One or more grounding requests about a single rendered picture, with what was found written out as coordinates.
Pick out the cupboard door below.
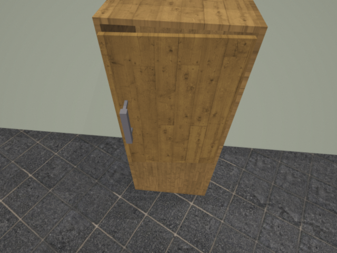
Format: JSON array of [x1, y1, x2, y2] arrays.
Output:
[[97, 32, 257, 163]]

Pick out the handle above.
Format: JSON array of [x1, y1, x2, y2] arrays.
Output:
[[120, 100, 133, 144]]

